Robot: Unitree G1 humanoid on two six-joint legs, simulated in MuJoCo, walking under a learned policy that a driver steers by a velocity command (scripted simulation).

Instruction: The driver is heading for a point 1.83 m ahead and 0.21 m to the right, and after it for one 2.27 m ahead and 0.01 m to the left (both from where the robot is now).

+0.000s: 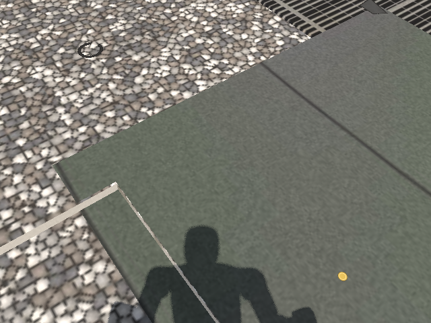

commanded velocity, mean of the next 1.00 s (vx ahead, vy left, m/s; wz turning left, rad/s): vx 0.07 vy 0.00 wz -0.39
